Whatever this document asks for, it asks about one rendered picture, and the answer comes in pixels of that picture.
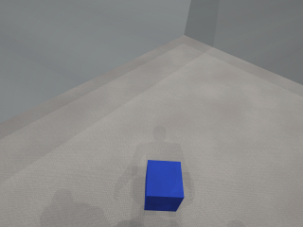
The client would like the carton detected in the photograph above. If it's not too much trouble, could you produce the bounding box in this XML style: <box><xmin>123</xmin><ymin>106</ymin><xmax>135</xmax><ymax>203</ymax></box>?
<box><xmin>144</xmin><ymin>160</ymin><xmax>185</xmax><ymax>212</ymax></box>

